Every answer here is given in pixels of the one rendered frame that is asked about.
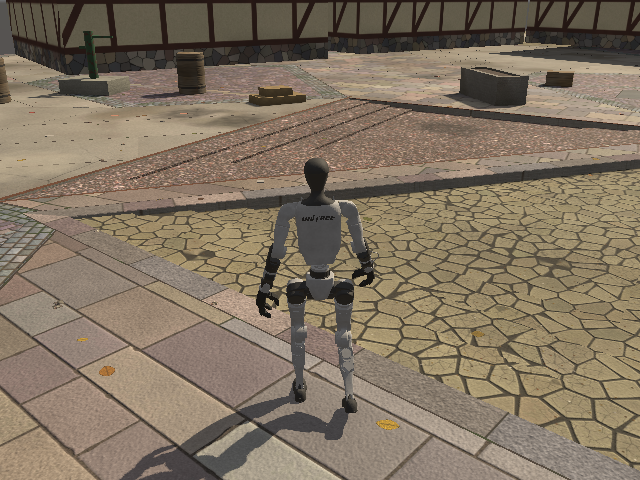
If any left robot hand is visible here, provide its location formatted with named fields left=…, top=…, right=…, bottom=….
left=256, top=290, right=279, bottom=318

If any left robot forearm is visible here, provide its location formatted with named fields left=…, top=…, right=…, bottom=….
left=259, top=243, right=281, bottom=293

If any left robot thigh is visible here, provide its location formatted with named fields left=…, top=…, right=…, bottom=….
left=286, top=278, right=307, bottom=343

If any left robot upper arm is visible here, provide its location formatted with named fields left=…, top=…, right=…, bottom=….
left=271, top=202, right=297, bottom=259

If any right robot forearm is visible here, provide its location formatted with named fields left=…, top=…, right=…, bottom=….
left=356, top=238, right=374, bottom=273

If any right robot hand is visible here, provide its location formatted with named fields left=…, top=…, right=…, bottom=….
left=352, top=268, right=375, bottom=287

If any left robot foot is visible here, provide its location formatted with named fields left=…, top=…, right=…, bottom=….
left=293, top=378, right=307, bottom=403

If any right robot upper arm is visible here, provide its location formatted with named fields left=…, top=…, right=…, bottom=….
left=338, top=200, right=367, bottom=254

